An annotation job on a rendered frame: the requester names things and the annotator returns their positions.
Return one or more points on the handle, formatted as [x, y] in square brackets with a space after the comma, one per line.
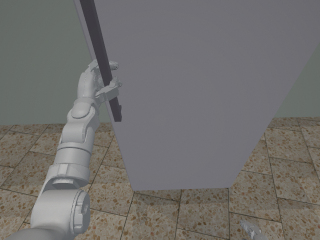
[94, 29]

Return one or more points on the robot left upper arm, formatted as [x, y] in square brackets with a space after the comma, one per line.
[59, 214]

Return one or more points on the fridge door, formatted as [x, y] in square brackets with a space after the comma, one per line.
[201, 81]

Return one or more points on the left robot hand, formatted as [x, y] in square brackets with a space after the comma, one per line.
[91, 87]

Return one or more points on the right robot hand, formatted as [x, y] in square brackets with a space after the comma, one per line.
[253, 231]

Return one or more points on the left robot forearm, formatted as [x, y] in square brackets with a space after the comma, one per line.
[70, 170]

